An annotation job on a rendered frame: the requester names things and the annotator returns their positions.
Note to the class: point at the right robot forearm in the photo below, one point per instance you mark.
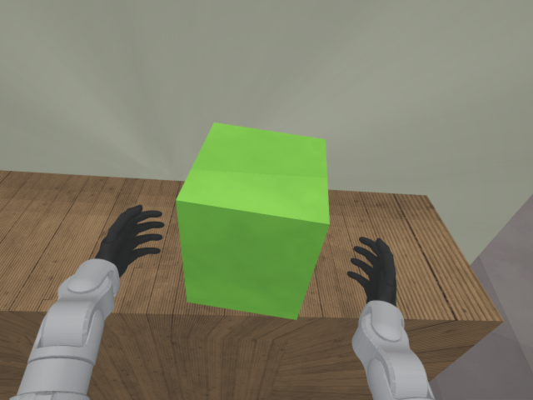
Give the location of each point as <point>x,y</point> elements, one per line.
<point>393,371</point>

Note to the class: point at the robot left hand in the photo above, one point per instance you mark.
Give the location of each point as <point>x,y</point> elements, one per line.
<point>117,247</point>

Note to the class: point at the robot right hand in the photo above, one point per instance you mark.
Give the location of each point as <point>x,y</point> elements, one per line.
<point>382,276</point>

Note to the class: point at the pedestal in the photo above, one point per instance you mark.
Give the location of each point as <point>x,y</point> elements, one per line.
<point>157,346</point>

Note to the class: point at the carton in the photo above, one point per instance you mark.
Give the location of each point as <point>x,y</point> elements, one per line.
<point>253,215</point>

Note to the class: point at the left robot forearm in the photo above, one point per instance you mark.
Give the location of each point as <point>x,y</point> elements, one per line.
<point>65,350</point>

